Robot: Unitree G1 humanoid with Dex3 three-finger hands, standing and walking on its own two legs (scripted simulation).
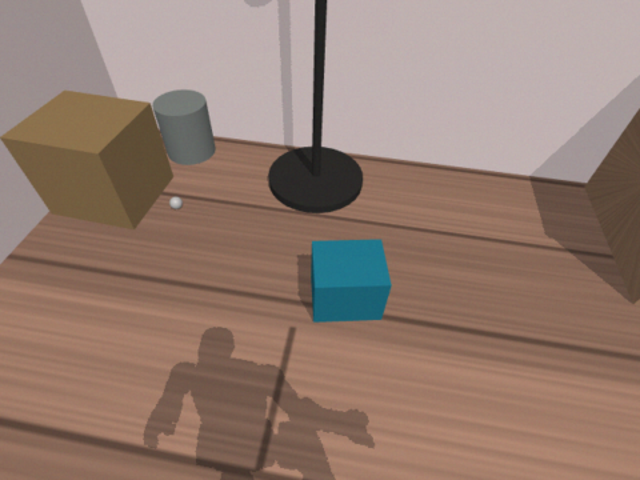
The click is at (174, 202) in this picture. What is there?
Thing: free ball
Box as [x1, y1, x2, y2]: [169, 197, 182, 208]
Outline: 172,197 169,201 170,205 174,208 178,208 182,203 181,199 178,197
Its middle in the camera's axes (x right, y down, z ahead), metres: -0.65 -0.14 +1.76
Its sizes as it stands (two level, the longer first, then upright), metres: 0.057 0.057 0.057
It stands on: the floor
